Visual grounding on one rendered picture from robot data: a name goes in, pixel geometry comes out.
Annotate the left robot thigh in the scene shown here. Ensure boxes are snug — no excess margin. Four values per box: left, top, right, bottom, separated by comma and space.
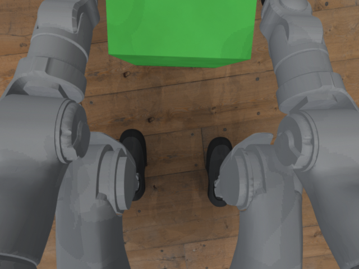
55, 144, 134, 269

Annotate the left robot forearm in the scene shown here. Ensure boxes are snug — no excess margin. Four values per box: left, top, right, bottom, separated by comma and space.
0, 0, 100, 103

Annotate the left robot upper arm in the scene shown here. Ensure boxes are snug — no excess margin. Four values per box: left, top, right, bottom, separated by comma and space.
0, 94, 90, 269

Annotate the carton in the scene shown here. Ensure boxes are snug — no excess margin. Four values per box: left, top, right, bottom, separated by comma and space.
106, 0, 257, 68

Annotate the robot left foot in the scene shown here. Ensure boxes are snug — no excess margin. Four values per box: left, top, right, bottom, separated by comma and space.
119, 129, 147, 201

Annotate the right robot upper arm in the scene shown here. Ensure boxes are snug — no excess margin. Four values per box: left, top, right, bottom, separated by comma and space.
274, 108, 359, 269

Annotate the right robot forearm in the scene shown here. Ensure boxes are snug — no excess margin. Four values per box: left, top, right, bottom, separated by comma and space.
259, 0, 359, 114

